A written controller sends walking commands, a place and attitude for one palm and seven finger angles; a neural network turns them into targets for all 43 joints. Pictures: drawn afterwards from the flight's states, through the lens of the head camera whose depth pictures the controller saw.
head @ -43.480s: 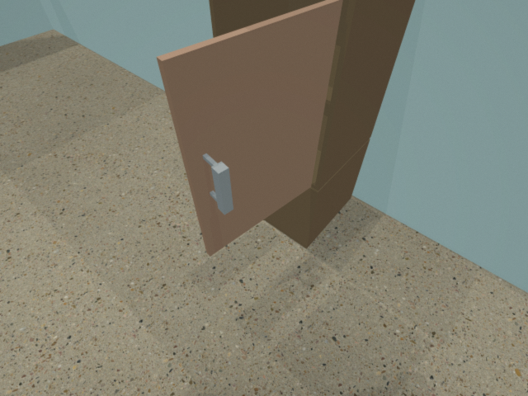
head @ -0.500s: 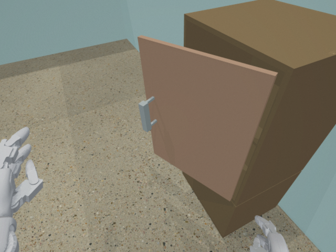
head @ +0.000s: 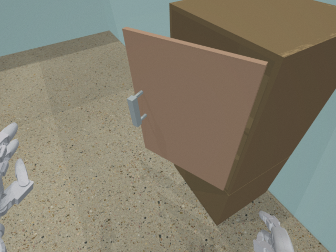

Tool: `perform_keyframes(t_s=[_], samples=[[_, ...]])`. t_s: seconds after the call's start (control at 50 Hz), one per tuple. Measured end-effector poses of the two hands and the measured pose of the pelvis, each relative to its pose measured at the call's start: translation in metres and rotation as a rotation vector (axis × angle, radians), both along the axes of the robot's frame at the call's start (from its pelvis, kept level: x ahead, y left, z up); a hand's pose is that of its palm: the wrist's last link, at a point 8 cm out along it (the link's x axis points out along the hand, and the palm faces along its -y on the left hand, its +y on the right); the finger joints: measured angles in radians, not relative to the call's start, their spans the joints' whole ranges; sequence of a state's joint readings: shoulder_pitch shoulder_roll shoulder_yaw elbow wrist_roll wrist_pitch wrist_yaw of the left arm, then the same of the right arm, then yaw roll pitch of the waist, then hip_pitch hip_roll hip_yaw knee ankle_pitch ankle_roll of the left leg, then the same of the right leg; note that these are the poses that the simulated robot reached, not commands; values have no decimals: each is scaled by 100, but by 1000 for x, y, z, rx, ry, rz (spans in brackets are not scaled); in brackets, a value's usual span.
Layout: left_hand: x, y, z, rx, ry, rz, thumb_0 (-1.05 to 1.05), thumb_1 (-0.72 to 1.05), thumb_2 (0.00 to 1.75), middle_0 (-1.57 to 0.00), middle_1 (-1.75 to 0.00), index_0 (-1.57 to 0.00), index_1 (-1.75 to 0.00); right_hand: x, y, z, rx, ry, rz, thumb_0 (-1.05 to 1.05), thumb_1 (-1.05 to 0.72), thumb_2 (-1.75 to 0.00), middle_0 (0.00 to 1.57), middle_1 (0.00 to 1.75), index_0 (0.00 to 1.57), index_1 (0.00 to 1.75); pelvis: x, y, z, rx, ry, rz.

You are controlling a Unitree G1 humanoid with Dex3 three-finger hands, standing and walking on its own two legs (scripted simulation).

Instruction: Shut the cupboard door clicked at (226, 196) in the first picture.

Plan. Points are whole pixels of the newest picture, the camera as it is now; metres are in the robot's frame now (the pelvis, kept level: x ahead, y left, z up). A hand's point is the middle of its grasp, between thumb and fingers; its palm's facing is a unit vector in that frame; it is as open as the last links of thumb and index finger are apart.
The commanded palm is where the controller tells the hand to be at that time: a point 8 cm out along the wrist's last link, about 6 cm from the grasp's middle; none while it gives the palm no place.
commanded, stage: step back with the hand held close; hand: left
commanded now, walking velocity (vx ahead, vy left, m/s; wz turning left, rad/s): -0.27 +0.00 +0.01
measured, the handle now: (138, 108) +0.62 +0.17 -0.04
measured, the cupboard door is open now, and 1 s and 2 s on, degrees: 26 26 26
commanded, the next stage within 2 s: stop stepping back and stand still in 1.00 s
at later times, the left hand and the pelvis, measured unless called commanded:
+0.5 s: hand out of the picture +0.12 +0.29 +0.15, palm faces +0.48 -0.76 -0.44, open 7.4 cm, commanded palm +0.06 +0.31 +0.17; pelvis -0.08 +0.01 -0.02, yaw +1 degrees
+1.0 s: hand out of the picture +0.06 +0.28 +0.16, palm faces +0.44 -0.81 -0.40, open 7.4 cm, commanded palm -0.01 +0.31 +0.17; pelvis -0.15 +0.01 -0.01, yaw -1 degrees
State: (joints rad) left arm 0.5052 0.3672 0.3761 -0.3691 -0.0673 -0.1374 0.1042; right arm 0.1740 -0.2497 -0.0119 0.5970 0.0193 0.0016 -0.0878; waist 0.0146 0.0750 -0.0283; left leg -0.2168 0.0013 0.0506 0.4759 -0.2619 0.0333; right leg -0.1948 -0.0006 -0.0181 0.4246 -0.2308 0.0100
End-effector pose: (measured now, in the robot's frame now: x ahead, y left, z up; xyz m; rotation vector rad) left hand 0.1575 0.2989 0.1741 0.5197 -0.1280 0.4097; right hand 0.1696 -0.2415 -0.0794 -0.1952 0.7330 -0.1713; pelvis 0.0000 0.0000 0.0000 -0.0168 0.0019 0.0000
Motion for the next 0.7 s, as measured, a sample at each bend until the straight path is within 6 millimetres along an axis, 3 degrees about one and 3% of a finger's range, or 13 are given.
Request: perform_keyframes(t_s=[0.16, 0.38, 0.54, 0.7], samples=[[-8, 11, 2, 42, -4, -57, 1, 89, 90, -21, -30, -21, -30, -24, 3, 8, -33, 10, -51, 1, -90, -90, 20, 30, 21, 30, -18, 11, -3, 6, 4, -18], [-56, 26, -3, 61, -88, -24, 1, 89, 90, -21, -30, -21, -30, -64, 19, 6, -49, -11, -10, 1, -90, -90, 21, 30, 21, 30, -57, 18, -13, -2, -8, -4], [-86, 18, -4, 62, -170, 5, 1, 89, 90, -21, -30, -21, -30, -92, 20, -9, -43, 8, 34, 1, -90, -90, 21, 30, 21, 30, -80, 10, -23, -10, -26, 12], [-100, 16, -2, 49, -227, -49, 1, 89, 90, -21, -30, -21, -30, -125, 15, -10, -75, 56, 14, 1, -90, -90, 21, 30, 21, 30, -102, 16, -23, -11, -11, 23]])
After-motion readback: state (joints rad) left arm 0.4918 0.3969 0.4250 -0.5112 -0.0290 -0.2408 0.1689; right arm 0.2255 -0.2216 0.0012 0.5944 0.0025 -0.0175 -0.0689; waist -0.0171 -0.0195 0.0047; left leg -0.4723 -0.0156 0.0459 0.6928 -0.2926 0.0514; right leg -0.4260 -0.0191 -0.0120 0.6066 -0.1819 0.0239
